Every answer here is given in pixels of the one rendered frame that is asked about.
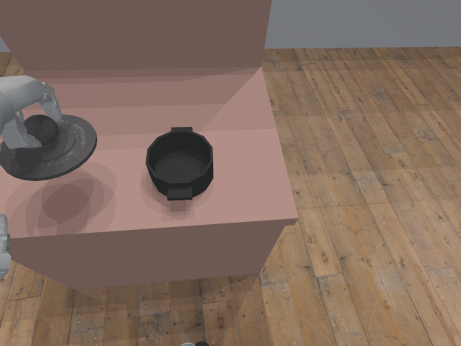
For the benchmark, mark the lid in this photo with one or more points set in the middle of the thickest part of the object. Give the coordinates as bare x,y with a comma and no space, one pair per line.
74,145

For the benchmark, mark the table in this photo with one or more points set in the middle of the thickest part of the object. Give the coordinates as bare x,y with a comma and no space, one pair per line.
134,69

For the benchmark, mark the robot left forearm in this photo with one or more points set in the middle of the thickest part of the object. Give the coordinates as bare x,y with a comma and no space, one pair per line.
6,111

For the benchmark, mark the pot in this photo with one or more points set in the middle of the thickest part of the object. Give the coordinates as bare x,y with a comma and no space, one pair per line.
180,163

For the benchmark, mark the robot left hand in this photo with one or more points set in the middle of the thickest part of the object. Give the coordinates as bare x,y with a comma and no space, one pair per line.
24,91

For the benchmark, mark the knob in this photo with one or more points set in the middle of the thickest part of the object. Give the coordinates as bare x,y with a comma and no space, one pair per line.
42,127

